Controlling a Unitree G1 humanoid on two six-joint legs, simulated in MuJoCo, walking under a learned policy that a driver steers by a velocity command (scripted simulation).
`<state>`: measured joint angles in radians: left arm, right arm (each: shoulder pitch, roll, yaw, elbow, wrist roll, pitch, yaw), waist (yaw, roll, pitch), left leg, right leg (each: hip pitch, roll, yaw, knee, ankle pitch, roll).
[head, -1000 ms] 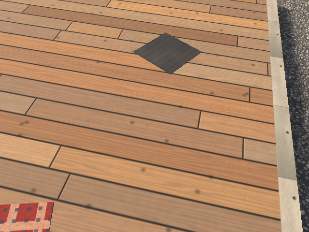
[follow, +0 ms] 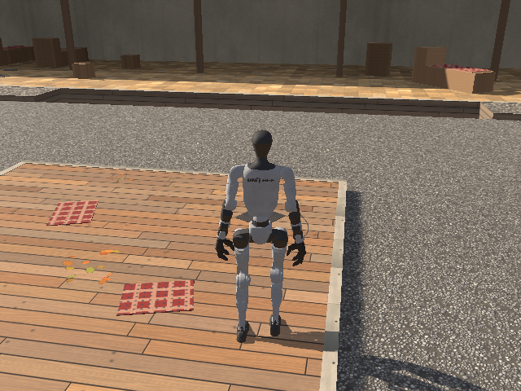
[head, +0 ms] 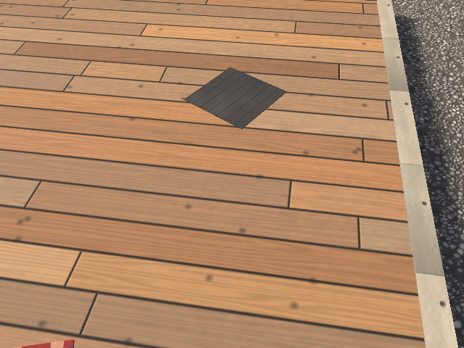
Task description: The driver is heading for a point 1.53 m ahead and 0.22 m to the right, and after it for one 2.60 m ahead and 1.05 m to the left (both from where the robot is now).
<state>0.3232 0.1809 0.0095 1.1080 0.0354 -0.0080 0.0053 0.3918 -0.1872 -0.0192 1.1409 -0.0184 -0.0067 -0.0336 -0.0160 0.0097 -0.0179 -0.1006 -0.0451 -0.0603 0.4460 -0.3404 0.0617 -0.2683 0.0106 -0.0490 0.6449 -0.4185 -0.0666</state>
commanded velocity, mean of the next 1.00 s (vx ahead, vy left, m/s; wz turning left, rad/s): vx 0.45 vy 0.00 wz -0.03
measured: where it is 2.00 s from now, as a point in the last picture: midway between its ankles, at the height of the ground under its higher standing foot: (281, 202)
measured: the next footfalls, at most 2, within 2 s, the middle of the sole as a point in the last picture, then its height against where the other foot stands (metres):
left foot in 0.50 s outside the picture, level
right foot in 1.06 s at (277, 298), level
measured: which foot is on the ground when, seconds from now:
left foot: down 0.00-0.06, up 0.08-0.48, down 0.50-1.00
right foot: down 0.00-0.52, up 0.54-1.00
